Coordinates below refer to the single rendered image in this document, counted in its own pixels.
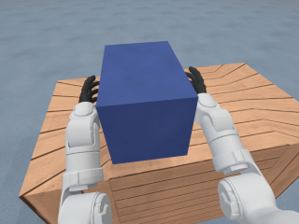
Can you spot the right robot hand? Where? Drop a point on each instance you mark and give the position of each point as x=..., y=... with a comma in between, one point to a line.
x=196, y=80

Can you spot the carton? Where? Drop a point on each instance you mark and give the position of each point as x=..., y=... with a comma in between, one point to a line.
x=146, y=104

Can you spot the left robot hand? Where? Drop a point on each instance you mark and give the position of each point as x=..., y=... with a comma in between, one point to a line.
x=87, y=92

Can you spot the left robot forearm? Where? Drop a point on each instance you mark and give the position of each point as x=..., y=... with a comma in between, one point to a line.
x=82, y=151

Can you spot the right robot upper arm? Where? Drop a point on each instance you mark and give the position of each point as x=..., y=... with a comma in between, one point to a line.
x=248, y=199

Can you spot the left robot upper arm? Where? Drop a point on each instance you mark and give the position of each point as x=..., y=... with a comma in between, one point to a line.
x=86, y=208

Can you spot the right robot forearm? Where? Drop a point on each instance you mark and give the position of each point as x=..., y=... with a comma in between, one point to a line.
x=229, y=155

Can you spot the pedestal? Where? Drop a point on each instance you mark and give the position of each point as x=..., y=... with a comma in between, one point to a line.
x=181, y=189

